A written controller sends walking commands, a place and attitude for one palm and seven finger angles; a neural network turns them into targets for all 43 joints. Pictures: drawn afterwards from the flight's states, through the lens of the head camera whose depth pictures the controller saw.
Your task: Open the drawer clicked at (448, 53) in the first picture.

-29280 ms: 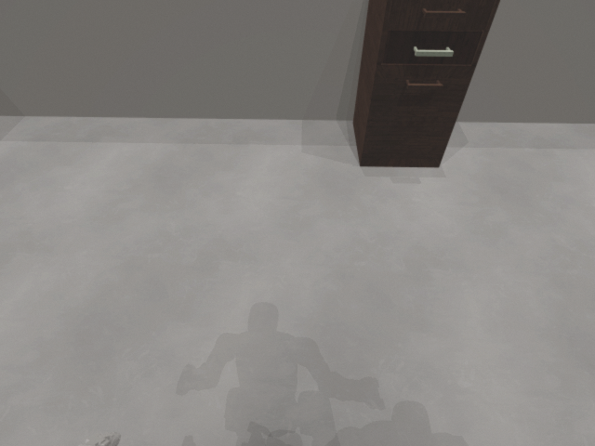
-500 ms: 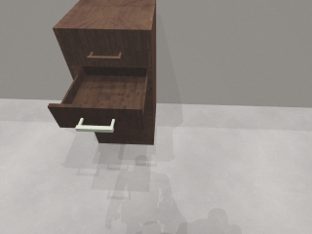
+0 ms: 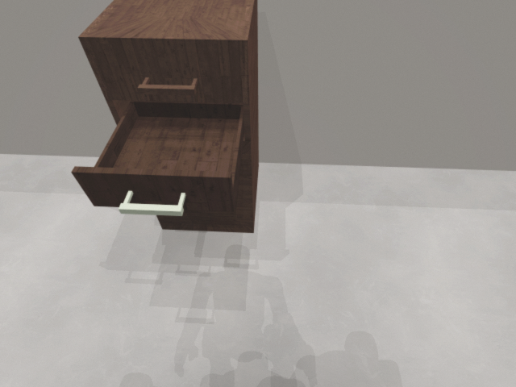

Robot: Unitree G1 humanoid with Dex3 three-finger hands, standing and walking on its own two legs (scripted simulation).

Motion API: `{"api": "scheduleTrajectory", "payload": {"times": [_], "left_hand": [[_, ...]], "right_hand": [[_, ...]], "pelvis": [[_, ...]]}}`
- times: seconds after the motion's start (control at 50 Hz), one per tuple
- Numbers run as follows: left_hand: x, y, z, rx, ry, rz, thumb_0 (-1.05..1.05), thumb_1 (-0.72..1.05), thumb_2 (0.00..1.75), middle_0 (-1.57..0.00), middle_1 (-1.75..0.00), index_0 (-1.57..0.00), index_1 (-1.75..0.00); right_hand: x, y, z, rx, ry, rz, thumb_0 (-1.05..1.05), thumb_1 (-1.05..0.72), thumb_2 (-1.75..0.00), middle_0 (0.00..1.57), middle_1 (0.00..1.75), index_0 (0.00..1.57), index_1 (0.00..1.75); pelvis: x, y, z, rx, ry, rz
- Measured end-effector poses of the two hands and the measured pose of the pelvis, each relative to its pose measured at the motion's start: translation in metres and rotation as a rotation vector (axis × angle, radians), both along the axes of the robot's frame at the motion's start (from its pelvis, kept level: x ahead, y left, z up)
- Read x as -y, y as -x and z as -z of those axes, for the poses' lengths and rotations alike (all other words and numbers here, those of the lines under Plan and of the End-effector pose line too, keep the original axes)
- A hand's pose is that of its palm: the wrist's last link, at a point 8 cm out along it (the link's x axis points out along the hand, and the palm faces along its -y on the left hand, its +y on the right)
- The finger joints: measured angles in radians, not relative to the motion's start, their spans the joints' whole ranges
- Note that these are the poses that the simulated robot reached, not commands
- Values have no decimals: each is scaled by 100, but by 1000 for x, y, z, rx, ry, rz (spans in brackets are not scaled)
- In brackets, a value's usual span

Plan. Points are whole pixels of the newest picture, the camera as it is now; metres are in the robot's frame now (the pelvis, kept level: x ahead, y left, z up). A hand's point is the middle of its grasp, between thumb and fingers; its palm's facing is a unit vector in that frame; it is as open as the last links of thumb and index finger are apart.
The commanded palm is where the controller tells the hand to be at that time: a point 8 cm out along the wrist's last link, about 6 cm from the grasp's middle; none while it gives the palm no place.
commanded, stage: look to check the result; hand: left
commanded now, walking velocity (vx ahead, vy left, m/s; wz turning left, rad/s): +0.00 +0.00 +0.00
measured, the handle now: (153, 202) +0.54 +0.30 -0.14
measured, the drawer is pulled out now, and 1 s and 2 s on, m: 0.30 0.30 0.30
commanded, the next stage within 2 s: stand and wait in 0.14 s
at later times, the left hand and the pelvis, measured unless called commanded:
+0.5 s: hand out of the picture +0.05 +0.19 -0.17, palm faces +0.01 -0.97 -0.26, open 7.4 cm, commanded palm none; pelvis +0.02 -0.01 +0.00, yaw +0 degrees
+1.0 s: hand out of the picture +0.08 +0.21 -0.16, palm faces +0.00 -0.95 -0.30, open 7.4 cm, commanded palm none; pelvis +0.02 -0.01 +0.00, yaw +0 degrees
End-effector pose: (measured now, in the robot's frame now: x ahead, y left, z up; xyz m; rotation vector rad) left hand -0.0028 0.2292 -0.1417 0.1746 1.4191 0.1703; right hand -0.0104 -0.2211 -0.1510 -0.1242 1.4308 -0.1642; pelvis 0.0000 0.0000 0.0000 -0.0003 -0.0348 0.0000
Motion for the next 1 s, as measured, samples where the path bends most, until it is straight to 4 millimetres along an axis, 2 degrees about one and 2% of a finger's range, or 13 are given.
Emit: {"api": "scheduleTrajectory", "payload": {"times": [0.22,0.56,1.0], "left_hand": [[-1,-20,-3,30,-14,9,1,90,90,-20,-30,-20,-30],[-10,-52,-7,81,-41,28,1,90,90,-20,-30,-20,-30],[-26,-77,-15,117,-80,45,1,90,89,-20,-30,-20,-30]], "right_hand": [[6,-17,0,20,1,-9,0,-90,-90,20,30,20,30],[26,-39,-4,45,39,-19,0,-90,-90,20,30,20,30],[46,-68,-10,87,75,-47,0,-90,-90,20,30,20,30]], "pelvis": [[4,-7,-1,-4,-1,-1],[8,-18,-1,-9,-1,0],[10,-25,-3,-12,-1,-1]]}}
